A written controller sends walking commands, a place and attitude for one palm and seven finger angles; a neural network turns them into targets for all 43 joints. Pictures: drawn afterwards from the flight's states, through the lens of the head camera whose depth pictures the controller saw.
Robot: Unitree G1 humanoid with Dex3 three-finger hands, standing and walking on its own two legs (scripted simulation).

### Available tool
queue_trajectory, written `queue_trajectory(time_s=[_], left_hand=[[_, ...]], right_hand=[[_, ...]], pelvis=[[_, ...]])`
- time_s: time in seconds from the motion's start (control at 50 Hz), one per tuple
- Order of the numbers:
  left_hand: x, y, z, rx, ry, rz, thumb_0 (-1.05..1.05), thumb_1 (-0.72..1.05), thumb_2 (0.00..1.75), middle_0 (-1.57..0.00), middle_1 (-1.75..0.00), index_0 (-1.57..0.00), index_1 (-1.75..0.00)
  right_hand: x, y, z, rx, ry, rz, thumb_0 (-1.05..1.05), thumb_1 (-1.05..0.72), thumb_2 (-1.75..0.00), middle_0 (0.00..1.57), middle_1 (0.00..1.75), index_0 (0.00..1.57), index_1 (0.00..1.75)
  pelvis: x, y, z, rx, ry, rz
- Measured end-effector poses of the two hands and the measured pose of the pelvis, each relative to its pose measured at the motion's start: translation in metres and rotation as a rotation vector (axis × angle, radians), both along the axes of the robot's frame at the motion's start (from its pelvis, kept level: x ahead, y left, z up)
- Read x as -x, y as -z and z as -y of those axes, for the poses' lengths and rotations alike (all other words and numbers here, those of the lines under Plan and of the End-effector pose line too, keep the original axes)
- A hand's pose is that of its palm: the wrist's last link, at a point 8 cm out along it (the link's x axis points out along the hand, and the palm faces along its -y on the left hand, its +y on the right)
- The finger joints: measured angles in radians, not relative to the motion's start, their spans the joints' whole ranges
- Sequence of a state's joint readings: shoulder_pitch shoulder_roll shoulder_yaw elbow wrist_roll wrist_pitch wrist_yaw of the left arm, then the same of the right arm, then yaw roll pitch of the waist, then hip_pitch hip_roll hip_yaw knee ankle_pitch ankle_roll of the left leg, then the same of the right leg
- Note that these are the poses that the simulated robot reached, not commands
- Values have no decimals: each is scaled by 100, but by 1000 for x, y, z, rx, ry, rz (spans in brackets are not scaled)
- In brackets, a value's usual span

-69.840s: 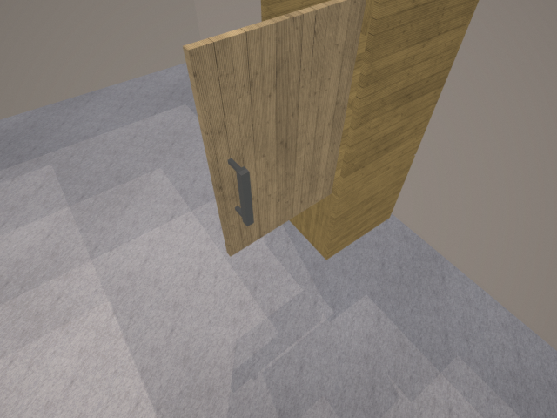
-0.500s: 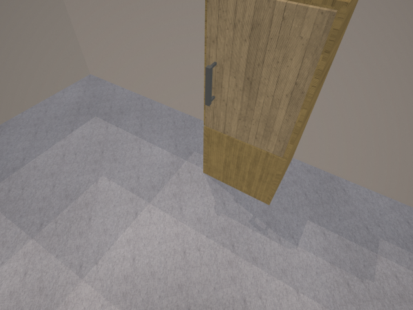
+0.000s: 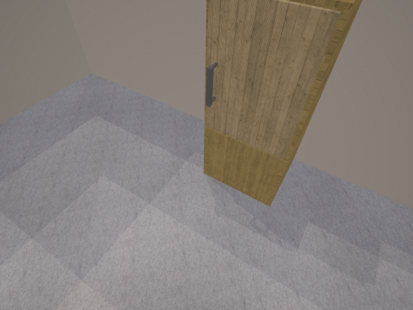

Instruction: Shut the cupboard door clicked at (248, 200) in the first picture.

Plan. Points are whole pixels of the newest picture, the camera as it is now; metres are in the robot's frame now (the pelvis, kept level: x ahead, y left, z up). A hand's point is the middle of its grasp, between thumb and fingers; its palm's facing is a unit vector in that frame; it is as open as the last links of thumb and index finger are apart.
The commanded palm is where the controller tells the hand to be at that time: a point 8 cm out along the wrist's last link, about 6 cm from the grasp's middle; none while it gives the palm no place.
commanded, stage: walk to a spot facing it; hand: left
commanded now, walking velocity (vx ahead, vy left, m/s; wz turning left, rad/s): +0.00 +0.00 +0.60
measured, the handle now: (212, 85) +0.93 +0.02 -0.09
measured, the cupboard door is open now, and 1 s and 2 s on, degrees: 1 1 1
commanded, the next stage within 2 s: turn to face it in 1.74 s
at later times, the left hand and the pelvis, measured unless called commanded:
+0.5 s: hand out of the picture +0.02 +0.24 -0.17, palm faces +0.25 -0.93 -0.25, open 7.4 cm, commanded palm none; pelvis -0.01 +0.01 -0.01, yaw +15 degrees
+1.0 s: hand out of the picture -0.08 +0.15 -0.17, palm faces +0.60 -0.75 -0.27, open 7.4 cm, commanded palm none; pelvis +0.01 -0.04 -0.01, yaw +38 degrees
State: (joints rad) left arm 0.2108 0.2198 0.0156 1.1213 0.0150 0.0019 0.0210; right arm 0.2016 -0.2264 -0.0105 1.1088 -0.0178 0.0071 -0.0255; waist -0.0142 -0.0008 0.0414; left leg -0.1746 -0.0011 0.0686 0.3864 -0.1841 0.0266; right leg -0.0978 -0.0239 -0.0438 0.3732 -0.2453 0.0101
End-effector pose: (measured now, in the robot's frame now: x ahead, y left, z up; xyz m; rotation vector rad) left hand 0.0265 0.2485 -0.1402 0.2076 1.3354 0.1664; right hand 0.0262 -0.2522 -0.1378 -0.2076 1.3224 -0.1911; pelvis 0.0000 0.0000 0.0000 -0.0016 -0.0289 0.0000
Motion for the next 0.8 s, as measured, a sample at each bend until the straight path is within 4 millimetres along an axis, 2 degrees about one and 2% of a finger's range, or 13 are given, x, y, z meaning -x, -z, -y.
queue_trajectory(time_s=[0.16, 0.28, 0.4, 0.52, 0.64, 0.72, 0.8], left_hand=[[8, 12, 1, 11, -87, 26, 0, 90, 90, -21, -30, -20, -30], [24, 33, -13, 29, -165, 26, 0, 90, 90, -21, -30, -20, -30], [27, 16, -25, 10, -203, 37, 0, 91, 90, -21, -30, -20, -30], [21, -2, -30, -27, -246, 115, 0, 91, 90, -20, -30, -20, -30], [20, -15, -19, -74, -304, 173, 0, 91, 90, -20, -30, -20, -30], [37, -16, -3, -122, -352, 191, 0, 90, 90, -21, -30, -20, -30], [66, -21, 19, -125, -430, 134, 0, 90, 90, -21, -30, -20, -30]], right_hand=[[-5, 13, -13, -25, -50, -47, 0, -90, -90, 20, 30, 20, 30], [-21, 18, -29, -10, -116, -41, 0, -90, -90, 20, 30, 20, 30], [-32, 7, -37, -2, -182, -28, 0, -90, -90, 21, 30, 20, 30], [-48, -1, -27, 6, -249, -34, 0, -90, -90, 21, 30, 20, 30], [-77, 4, -5, 7, -321, -24, 0, -90, -90, 21, 30, 20, 30], [-106, 16, 11, -6, -367, -4, 0, -90, -90, 21, 30, 20, 30], [-136, 15, 12, -17, -433, 21, 0, -90, -90, 20, 30, 20, 30]], pelvis=[[4, 12, -2, 14, -77, -8], [6, 26, -15, 17, -151, -1], [12, 13, -18, 21, -205, -42], [12, 5, -9, 33, -280, -67], [9, 6, 14, 33, -372, -71], [5, 15, 34, 3, -421, -77], [1, 10, 40, -2, -488, -53]])
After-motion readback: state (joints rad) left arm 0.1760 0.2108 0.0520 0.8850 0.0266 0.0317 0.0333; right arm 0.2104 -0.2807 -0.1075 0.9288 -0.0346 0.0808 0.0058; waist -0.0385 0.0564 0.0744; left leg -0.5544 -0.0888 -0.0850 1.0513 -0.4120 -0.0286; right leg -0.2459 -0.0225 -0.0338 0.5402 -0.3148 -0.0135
